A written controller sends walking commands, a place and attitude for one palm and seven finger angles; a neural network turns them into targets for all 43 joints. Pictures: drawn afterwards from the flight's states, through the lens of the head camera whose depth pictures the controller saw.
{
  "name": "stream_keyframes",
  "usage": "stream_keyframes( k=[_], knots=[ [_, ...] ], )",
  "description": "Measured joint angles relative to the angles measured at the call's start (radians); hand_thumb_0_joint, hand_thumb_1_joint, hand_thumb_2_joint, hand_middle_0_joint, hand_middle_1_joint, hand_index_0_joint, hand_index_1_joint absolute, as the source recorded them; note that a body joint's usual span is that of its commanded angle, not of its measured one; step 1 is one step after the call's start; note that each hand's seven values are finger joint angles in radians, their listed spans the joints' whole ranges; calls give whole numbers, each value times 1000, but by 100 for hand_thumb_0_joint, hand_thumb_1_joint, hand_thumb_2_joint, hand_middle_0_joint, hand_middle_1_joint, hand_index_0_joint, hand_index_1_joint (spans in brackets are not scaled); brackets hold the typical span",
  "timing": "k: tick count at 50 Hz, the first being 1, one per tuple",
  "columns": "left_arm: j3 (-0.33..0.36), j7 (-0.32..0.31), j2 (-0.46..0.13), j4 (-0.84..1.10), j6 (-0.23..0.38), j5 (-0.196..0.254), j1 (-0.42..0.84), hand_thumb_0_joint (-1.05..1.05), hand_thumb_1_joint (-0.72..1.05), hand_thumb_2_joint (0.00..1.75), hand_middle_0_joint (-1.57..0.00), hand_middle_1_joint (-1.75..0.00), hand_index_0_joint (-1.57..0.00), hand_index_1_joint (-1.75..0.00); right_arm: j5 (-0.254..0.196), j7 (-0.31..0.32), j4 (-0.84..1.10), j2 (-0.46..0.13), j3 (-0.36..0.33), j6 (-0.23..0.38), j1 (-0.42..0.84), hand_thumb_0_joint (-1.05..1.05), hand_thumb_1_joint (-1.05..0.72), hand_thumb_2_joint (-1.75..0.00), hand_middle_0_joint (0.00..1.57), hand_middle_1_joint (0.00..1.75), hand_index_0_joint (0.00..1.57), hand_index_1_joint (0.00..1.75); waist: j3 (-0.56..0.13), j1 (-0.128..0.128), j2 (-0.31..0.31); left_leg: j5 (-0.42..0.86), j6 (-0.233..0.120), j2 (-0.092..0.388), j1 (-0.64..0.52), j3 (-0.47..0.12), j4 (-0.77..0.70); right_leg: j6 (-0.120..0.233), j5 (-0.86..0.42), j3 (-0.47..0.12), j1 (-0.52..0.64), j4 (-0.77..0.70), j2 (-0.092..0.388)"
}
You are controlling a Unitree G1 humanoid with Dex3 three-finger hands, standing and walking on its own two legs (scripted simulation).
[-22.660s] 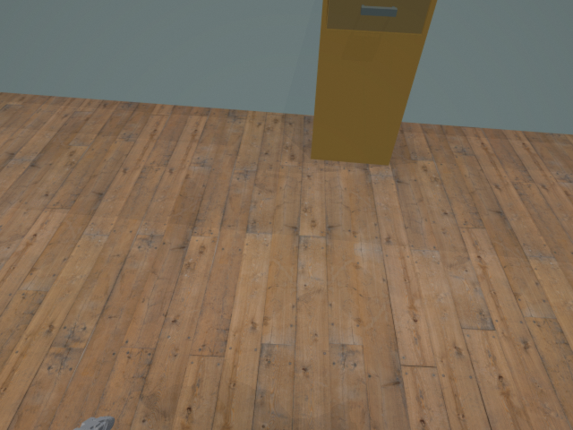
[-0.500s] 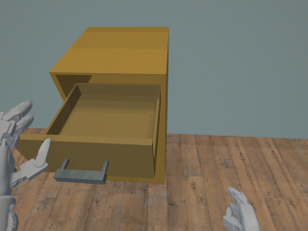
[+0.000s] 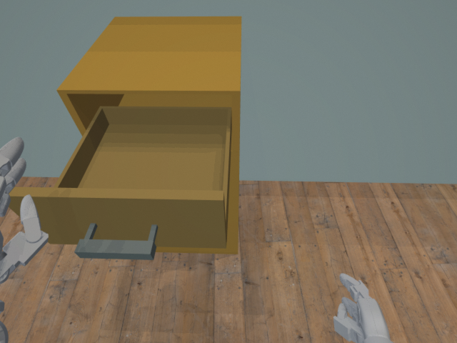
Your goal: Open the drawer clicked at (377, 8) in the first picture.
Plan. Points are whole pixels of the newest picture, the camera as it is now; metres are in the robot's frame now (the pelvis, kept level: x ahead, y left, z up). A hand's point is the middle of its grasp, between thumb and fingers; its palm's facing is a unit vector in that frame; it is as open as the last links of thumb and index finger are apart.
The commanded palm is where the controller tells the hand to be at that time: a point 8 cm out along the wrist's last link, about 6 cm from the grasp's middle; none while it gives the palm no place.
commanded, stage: step back with the hand held close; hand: left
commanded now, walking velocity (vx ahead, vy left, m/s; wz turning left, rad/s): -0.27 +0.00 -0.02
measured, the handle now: (119, 239) +0.28 +0.23 +0.01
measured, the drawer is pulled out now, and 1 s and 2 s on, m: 0.30 0.30 0.30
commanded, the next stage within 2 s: stop stepping back and stand still in 1.08 s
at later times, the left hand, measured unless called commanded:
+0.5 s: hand out of the picture +0.13 +0.25 +0.19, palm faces +0.42 -0.78 -0.47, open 7.4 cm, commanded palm +0.07 +0.29 +0.20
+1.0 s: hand out of the picture +0.06 +0.28 +0.18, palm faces +0.37 -0.79 -0.49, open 7.4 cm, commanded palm -0.01 +0.32 +0.20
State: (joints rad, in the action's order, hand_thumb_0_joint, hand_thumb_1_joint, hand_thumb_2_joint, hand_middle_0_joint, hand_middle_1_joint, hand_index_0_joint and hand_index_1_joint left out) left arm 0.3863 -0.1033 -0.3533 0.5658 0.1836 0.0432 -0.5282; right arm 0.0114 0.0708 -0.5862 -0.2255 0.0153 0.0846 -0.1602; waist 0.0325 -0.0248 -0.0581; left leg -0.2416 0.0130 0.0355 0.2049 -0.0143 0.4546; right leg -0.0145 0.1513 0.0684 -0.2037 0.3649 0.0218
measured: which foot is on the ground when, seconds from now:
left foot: down 0.00-0.78, up 0.80-0.88, down 0.90-1.00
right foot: down 0.00-0.60, up 0.62-0.70, down 0.72-0.92, up 0.94-1.00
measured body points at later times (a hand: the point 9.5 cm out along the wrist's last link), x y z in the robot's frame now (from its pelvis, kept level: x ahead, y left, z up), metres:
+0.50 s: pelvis -0.07 +0.01 -0.02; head -0.04 +0.02 +0.43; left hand +0.10 +0.29 +0.21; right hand +0.12 -0.22 -0.09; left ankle +0.00 +0.13 -0.74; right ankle +0.03 -0.13 -0.74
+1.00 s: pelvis -0.14 +0.04 -0.01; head -0.09 +0.06 +0.44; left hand +0.04 +0.32 +0.20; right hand +0.06 -0.19 -0.07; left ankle -0.08 +0.11 -0.74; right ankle -0.14 -0.10 -0.70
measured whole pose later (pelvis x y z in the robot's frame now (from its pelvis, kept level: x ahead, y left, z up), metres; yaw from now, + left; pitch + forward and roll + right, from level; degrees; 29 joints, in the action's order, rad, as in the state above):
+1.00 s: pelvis -0.14 +0.04 -0.01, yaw +1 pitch +3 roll -2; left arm 0.44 -0.13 -0.46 0.68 0.23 0.05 -0.58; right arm 0.02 0.07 -0.60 -0.18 -0.02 0.12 -0.13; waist 0.04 -0.01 0.02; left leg -0.15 -0.06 -0.03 0.40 0.00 0.49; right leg -0.02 0.45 -0.04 -0.45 0.83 -0.05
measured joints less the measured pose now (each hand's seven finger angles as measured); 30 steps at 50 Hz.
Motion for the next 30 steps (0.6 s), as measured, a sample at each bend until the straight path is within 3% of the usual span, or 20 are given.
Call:
stream_keyframes(
  k=[6, 12, 20, 27, 30],
  knots=[
    [5, 0, -42, 58, 8, 4, -85, 2, 88, 90, -22, -30, -21, -30, -10, 10, 23, -12, -36, -29, 0, 1, -90, -90, 20, 30, 20, 30, 17, 9, 21, 10, -15, -24, 60, 12, 25, -16, 0, -13, -73, 48, 26],
    [39, -17, -73, 80, 9, 3, -87, 2, 88, 90, -22, -30, -21, -30, -14, 15, 37, 1, -39, -27, -3, 1, -90, -90, 20, 30, 20, 30, 33, 3, 45, 18, -25, -40, 102, 20, 59, -23, 1, -24, -126, 104, 43],
    [53, -35, -53, 104, 35, -13, -63, 2, 88, 90, -22, -30, -21, -30, -11, 8, 45, 26, -13, 10, -12, 1, -90, -90, 21, 30, 20, 30, 25, -3, 55, 16, -21, -36, 168, 17, 131, -16, 2, -24, -190, 172, 39],
    [29, -61, -33, 107, 48, -14, -31, 2, 88, 90, -22, -30, -21, -30, -10, 16, 10, 10, -12, 6, -20, 1, -90, -90, 21, 30, 21, 30, 3, 3, 52, -11, -22, -30, 219, 7, 181, -12, -28, -24, -215, 158, 26],
    [32, -68, -37, 98, 47, -16, -23, 1, 88, 90, -22, -30, -21, -30, -11, 27, 6, 4, -16, 2, -27, 1, -90, -90, 21, 30, 21, 30, 4, 15, 46, 48, -31, -23, 220, 6, 159, -13, 68, -30, -228, 183, 15]
  ],
)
